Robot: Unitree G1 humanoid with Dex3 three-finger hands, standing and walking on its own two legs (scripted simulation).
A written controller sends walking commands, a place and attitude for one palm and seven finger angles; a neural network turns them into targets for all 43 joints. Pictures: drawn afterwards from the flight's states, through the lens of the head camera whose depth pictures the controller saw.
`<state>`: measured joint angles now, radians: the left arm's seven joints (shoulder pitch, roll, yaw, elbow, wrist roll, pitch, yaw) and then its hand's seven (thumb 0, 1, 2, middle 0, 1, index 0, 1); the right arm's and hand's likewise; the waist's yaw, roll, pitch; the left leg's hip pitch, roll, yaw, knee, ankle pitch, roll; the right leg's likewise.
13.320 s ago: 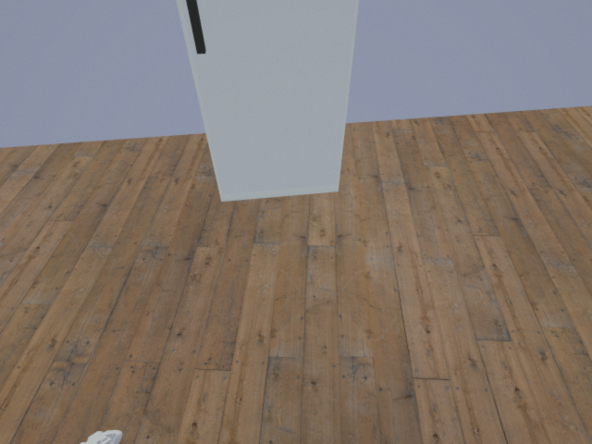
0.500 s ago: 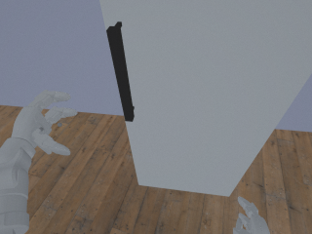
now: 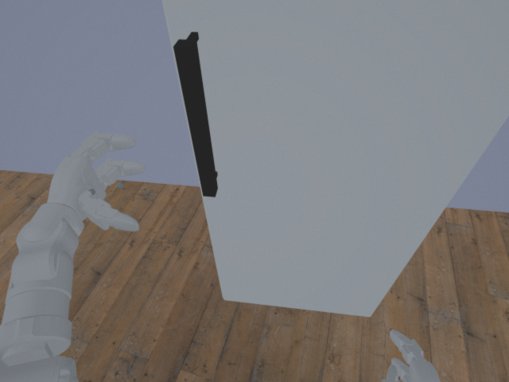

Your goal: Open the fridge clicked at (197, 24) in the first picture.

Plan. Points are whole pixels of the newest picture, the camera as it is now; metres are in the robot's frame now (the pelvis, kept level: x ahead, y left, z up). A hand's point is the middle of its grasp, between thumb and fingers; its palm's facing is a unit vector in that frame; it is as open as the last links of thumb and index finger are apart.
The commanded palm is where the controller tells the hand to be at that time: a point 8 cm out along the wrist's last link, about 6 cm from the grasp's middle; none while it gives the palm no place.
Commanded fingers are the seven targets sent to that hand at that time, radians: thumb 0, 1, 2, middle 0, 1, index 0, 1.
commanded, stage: move the hooked fingers beside the handle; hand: left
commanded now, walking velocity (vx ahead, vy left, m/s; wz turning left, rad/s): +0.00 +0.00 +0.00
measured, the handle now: (203, 126) +0.51 +0.13 +0.15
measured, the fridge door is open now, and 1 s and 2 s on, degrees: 0 0 0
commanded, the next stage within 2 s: feel for the door with the fingertips in 1.54 s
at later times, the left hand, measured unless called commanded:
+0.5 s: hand (144, 158) +0.42 +0.21 +0.15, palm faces -0.04 -1.00 +0.00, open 14.0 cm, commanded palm +0.40 +0.26 +0.14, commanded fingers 0.00 -0.50 0.30 -0.30 -1.20 -0.30 -1.20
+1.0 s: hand (157, 150) +0.45 +0.20 +0.14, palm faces -0.05 -1.00 +0.00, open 14.0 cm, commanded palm +0.42 +0.25 +0.14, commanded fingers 0.00 -0.50 0.30 -0.30 -1.20 -0.30 -1.20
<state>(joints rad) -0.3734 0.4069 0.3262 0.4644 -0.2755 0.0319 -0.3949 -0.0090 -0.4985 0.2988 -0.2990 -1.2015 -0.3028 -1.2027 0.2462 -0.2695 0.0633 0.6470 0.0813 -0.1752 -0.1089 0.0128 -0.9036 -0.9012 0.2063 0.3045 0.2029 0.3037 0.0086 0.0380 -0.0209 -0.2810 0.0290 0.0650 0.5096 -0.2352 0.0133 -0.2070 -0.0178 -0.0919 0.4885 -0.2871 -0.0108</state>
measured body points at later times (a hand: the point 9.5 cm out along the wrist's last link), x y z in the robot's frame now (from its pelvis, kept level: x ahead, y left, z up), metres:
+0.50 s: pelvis +0.00 +0.00 +0.00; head +0.02 -0.01 +0.45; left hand +0.41 +0.27 +0.15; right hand +0.09 -0.27 -0.11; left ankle +0.02 +0.11 -0.74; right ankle -0.02 -0.11 -0.74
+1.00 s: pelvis +0.01 +0.00 -0.01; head +0.05 +0.00 +0.44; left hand +0.45 +0.26 +0.14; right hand +0.06 -0.27 -0.12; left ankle +0.02 +0.11 -0.74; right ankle -0.02 -0.11 -0.74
